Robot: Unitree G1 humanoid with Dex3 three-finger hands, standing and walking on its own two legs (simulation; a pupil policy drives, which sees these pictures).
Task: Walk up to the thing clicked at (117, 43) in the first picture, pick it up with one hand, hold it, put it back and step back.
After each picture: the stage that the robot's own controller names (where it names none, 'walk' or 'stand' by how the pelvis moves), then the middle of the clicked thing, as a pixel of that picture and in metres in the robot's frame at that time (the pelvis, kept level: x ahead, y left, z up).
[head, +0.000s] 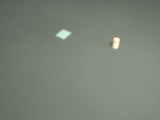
stand; (115, 43) +1.48 -0.42 -0.72
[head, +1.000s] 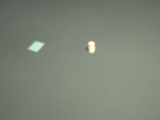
walk; (91, 47) +1.40 +0.01 -0.69
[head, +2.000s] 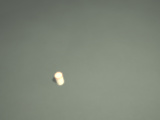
walk; (59, 78) +0.90 +0.28 -0.71
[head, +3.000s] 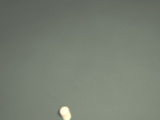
walk; (65, 113) +0.54 +0.23 -0.71
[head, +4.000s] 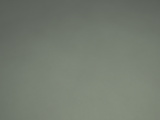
stand; out of the picture +0.42 +0.19 -0.71
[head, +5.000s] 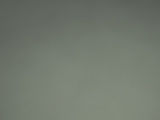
stand; out of the picture +0.39 +0.16 -0.72
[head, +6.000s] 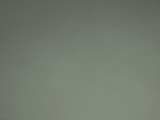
stand; out of the picture +0.39 +0.17 -0.72
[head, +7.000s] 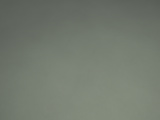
stand; out of the picture +0.39 +0.19 -0.73
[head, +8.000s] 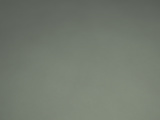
stand; out of the picture +0.39 +0.20 -0.73
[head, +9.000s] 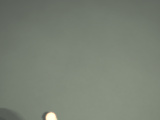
go down; (51, 119) +0.40 +0.20 -0.69
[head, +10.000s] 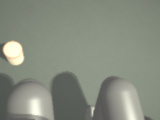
go down; (14, 54) +0.46 +0.24 -0.28
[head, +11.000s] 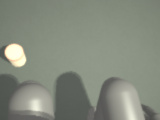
close in; (16, 56) +0.46 +0.25 -0.29
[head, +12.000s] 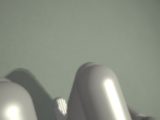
close in; out of the picture +0.45 +0.28 -0.22
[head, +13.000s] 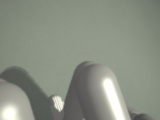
close; out of the picture +0.44 +0.29 -0.22
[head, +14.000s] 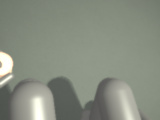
lift; out of the picture +0.36 +0.27 -0.12
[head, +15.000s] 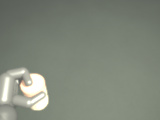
hold; (35, 92) +0.32 +0.16 +0.03
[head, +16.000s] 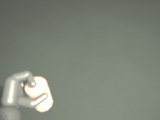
hold; (39, 94) +0.32 +0.16 +0.00
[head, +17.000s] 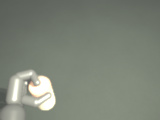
hold; (43, 94) +0.33 +0.15 +0.00
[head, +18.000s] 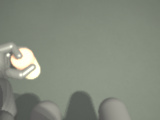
crouch; (27, 64) +0.42 +0.19 -0.08
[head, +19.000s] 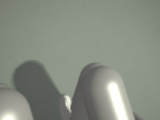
lower; out of the picture +0.42 +0.26 -0.24
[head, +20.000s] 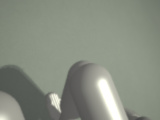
lower; out of the picture +0.41 +0.27 -0.23
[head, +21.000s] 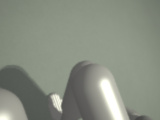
lower; out of the picture +0.41 +0.27 -0.23
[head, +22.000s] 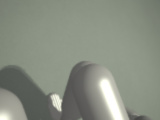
lower; out of the picture +0.41 +0.27 -0.23
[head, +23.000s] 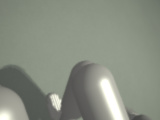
lower; out of the picture +0.41 +0.27 -0.23
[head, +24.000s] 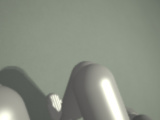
open; out of the picture +0.38 +0.23 -0.22
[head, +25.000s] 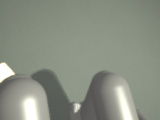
stand; (7, 80) +0.35 +0.19 -0.28
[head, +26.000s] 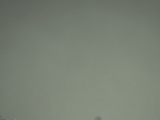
stand; out of the picture +0.29 +0.14 -0.64
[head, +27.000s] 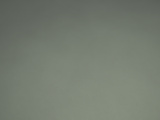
stand; out of the picture +0.29 +0.15 -0.69
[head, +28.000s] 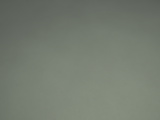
stand; out of the picture +0.28 +0.15 -0.69
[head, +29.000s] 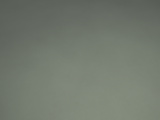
stand; out of the picture +0.31 +0.13 -0.74
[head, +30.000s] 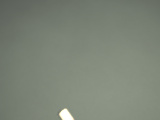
walk; (67, 118) +0.39 +0.14 -0.71
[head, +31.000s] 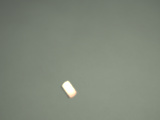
walk; (69, 89) +0.61 +0.13 -0.72
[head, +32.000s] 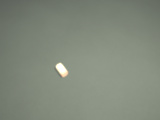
stand; (61, 70) +0.90 +0.17 -0.73
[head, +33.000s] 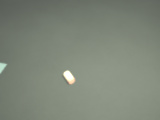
stand; (69, 77) +0.93 +0.13 -0.74
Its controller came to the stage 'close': yes
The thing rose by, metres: 0.72
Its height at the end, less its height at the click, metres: -0.02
